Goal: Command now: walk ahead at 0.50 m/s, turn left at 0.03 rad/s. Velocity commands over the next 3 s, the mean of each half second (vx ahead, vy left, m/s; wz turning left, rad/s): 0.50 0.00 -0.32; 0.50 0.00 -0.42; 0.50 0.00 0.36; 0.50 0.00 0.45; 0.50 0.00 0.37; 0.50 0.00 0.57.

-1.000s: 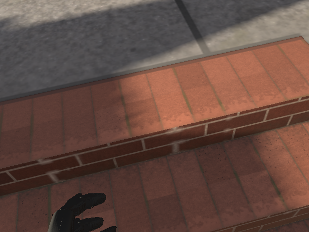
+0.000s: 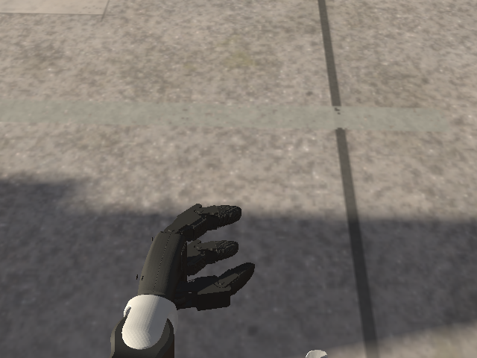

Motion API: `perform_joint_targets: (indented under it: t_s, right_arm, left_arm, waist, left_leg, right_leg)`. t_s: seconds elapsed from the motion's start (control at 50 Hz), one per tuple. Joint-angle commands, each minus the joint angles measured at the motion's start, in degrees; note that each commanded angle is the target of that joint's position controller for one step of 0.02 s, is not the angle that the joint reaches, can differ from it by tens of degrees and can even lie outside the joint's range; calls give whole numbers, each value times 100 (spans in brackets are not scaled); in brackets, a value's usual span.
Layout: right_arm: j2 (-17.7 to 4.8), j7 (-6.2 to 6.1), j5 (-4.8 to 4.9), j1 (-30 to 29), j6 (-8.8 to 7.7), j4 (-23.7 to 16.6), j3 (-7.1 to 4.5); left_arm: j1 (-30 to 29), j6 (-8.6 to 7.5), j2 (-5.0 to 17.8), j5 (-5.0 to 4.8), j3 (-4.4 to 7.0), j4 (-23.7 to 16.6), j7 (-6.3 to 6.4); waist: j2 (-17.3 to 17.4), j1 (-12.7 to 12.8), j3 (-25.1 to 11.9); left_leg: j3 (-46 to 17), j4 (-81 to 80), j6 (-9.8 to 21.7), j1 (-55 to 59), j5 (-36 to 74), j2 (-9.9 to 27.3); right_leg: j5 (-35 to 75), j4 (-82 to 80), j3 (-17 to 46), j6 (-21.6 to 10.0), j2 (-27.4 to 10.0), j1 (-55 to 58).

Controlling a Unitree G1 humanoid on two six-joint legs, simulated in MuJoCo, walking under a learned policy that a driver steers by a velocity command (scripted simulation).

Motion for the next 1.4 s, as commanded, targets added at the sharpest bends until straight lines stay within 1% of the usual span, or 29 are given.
perform_joint_targets:
  t_s: [0.02, 0.04, 0.06, 0.1, 0.14, 0.16, 0.2, 0.24, 0.32, 0.36, 0.4, 0.42, 0.44, 0.46, 0.48, 0.5, 0.54, 0.64, 0.82, 0.86, 0.9, 0.92, 0.94, 0.96, 0.98, 1.02, 1.1, 1.32, 1.4]
  right_arm:
    - [-1041, 234, 138, -958, -372, -981, -337]
    - [-749, 388, -144, -918, -398, -1242, -319]
    - [-344, 434, -297, -720, -459, -1442, -195]
    - [201, 281, -467, -1417, -390, -1793, 64]
    - [599, 124, -425, -1663, -95, -2121, 325]
    - [554, 72, -367, -1714, 39, -2172, 360]
    - [25, 115, -344, -1850, 124, -2323, 300]
    - [-300, 174, -328, -2199, 58, -2363, 231]
    - [20, 403, -161, -2836, -10, -2295, 296]
    - [-129, 311, -137, -3069, -19, -2306, 225]
    - [-375, 197, -214, -2429, -143, -2121, 105]
    - [-590, 133, -319, -1849, -236, -1999, 22]
    - [-1066, 26, -474, -941, -276, -2040, -97]
    - [-1403, -3, -639, -1054, -247, -2052, -144]
    - [-1027, -6, -517, -1119, -180, -2055, -135]
    - [-609, 7, -402, -1329, -197, -1986, -16]
    - [-398, 46, -301, -1423, -230, -1778, 67]
    - [-633, 32, -204, -1171, -390, -1308, 17]
    - [-1104, 64, -195, -723, -199, -763, -88]
    - [-1346, 36, -188, -555, -104, -640, -135]
    - [-1287, 6, -154, -440, -6, -639, -86]
    - [-671, 74, -70, -164, -4, -983, 80]
    - [-810, 92, -63, -251, 16, -1068, 33]
    - [-1014, 87, -110, -947, 43, -1219, -61]
    - [-809, 120, -64, -1162, 10, -1264, 9]
    - [-699, 167, -189, -823, 127, -1088, 14]
    - [-566, 302, -263, -779, 367, -901, -12]
    - [-378, 509, -282, -2854, 330, -1501, 90]
    - [-480, 496, -303, -2694, 351, -1602, 31]
  left_arm:
    - [3195, -20, 2085, 33, 1025, 965, 80]
    - [2826, 131, 2328, -60, 1116, 1091, 107]
    - [2179, 77, 1852, -139, 1030, 1118, 77]
    - [2029, -199, 1273, -126, 920, 1587, 56]
    - [2327, -395, 840, -2, 803, 2217, 52]
    - [2446, -473, 829, -18, 792, 2420, 24]
    - [2063, -495, 1276, -106, 859, 2298, 35]
    - [2381, -587, 1690, -81, 932, 2217, 51]
    - [3065, -575, 2241, -97, 1178, 2158, 44]
    - [3395, -435, 2154, -92, 1156, 2156, 40]
    - [3556, -383, 2321, -82, 1195, 2094, 44]
    - [3486, -404, 2280, -129, 1189, 1992, 30]
    - [3326, -429, 1939, -143, 1085, 1669, 16]
    - [3840, -407, 1469, -316, 957, 1435, 52]
    - [3642, -324, 1911, -159, 1038, 1530, 108]
    - [3170, -288, 1923, -80, 1058, 1470, 84]
    - [2707, -189, 1911, -10, 1057, 1313, -26]
    - [2273, 103, 1691, 142, 986, 1106, -205]
    - [1029, 73, 1629, 70, 846, 680, -407]
    - [1390, 16, 1753, 133, 906, 724, -318]
    - [3073, -101, 2028, 264, 1046, 1215, -170]
    - [3672, -140, 2727, 369, 1201, 1215, -59]
    - [3824, -94, 2931, 109, 1255, 1135, 29]
    - [3505, -67, 2798, 24, 1229, 1145, 81]
    - [3159, -98, 2438, 27, 1114, 1225, 107]
    - [2838, -206, 1978, -28, 946, 1342, 58]
    - [2903, -407, 1891, -22, 904, 1538, 36]
    - [3629, -397, 2034, 0, 931, 2110, 177]
    - [3606, -297, 2299, 10, 970, 2258, 252]
  waist:
    - [-884, 1824, -2332]
    - [-2215, 1453, -2429]
    - [-1494, 870, -1619]
    - [-54, 543, -390]
    - [125, 136, 139]
    - [74, 46, 312]
    - [27, -164, 545]
    - [-41, 94, 200]
    - [-493, 698, -191]
    - [-612, 852, -162]
    - [-674, 553, -672]
    - [-633, 275, -1068]
    - [-138, -166, -1801]
    - [1041, 225, -2283]
    - [457, 83, -2058]
    - [-15, 163, -1369]
    - [-32, 346, -622]
    - [204, 597, -11]
    - [162, 319, 404]
    - [277, 494, 137]
    - [-4, 1222, -794]
    - [-1187, 1242, -1766]
    - [-1554, 1340, -2581]
    - [-765, 1319, -1822]
    - [-610, 1069, -967]
    - [-613, 530, -340]
    - [-707, 362, -13]
    - [-612, 859, 636]
    - [-747, 678, 375]
  left_leg:
    - [146, 4996, -256, -2439, 4322, -9]
    - [266, 7299, -549, -3508, -138, -822]
    - [229, 8590, -431, -4543, -365, -434]
    - [456, 9515, -208, -5273, -438, 32]
    - [439, 9275, -134, -5456, -666, 381]
    - [501, 8984, -167, -5530, -878, 452]
    - [709, 6235, -418, -4688, -770, 797]
    - [1045, 4724, -633, -3930, 246, 930]
    - [1395, 2248, -630, -2557, 427, 496]
    - [1466, 1428, -664, -2628, 160, 202]
    - [1512, 693, -561, -1515, 8, -106]
    - [1259, 610, -409, -411, 175, 224]
    - [-113, 661, -52, 897, -703, 1675]
    - [-2332, 488, 726, 2190, -116, 3093]
    - [-2797, 151, 965, 1714, -501, 2962]
    - [-1912, 56, 782, 998, -655, 2596]
    - [-704, -269, 368, -42, 56, 2137]
    - [463, -893, 250, -589, 1080, 1997]
    - [2057, -797, -246, -349, 2073, 1748]
    - [2216, 133, -280, 117, 3942, 1834]
    - [2404, 2354, -389, -788, 3562, 1586]
    - [2354, 4561, -575, -2589, 388, 1061]
    - [1529, 6144, -672, -3474, -2395, 231]
    - [888, 6370, -582, -3951, -1790, 486]
    - [857, 6089, -557, -3946, -1367, 616]
    - [812, 5243, -573, -3328, -1117, 860]
    - [818, 4808, -629, -3243, -650, 799]
    - [1528, 2131, -414, -3976, 695, 788]
    - [2046, 1675, 1, -3108, -249, 240]
  right_leg:
    - [-1174, -2827, 2719, -901, -588, 5651]
    - [-755, -4690, 5798, -1602, -1390, 5504]
    - [-1016, -4858, 5877, -1637, -1450, 5043]
    - [-970, -4912, 4836, -1288, -1281, 3785]
    - [413, -4791, 3248, -851, -797, 2973]
    - [943, -4840, 2718, -725, -622, 2779]
    - [1135, -5391, 1954, -677, -271, 2180]
    - [2919, -5781, 1840, -762, -313, 2485]
    - [2859, -6198, 1770, -516, -370, 3793]
    - [3912, -5603, 1792, -354, -366, 4798]
    - [5156, -4288, 1741, -90, -319, 5170]
    - [4687, -3374, 1668, 26, -164, 4635]
    - [2825, -1864, 1519, 128, -17, 3609]
    - [-589, -243, 908, 358, 562, 1759]
    - [-235, 479, 921, 346, 305, 1149]
    - [364, 511, 1045, 364, 96, 1102]
    - [733, 161, 1094, 455, -107, 1318]
    - [1056, -456, 1041, 659, -273, 1134]
    - [2056, -3421, 56, 157, -68, 2489]
    - [1493, -3698, -119, -98, 338, 3042]
    - [1580, -4122, 200, -342, 419, 5440]
    - [1395, -4077, 2474, -825, -1464, 7366]
    - [1959, -5130, 4786, -1292, -2528, 7645]
    - [2141, -5207, 3930, -1061, -2185, 7062]
    - [2498, -5273, 3048, -869, -2001, 6101]
    - [2747, -5648, 1949, -389, -1514, 4866]
    - [2734, -6300, 1118, -332, -1295, 4404]
    - [3586, -6411, -267, -128, -1352, 5747]
    - [6235, -5363, -655, 44, -1435, 6247]
Next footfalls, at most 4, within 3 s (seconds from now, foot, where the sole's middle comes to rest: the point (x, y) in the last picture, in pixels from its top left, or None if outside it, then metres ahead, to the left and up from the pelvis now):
0.44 left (207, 333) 0.47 0.07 -0.64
0.90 right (320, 246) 0.68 -0.26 -0.64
1.46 left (274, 153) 1.03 -0.18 -0.64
2.00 right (305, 82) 1.35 -0.34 -0.64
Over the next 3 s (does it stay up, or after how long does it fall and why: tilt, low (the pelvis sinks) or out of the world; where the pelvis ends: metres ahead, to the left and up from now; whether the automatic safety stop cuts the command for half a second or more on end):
stays up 1.70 -0.14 0.14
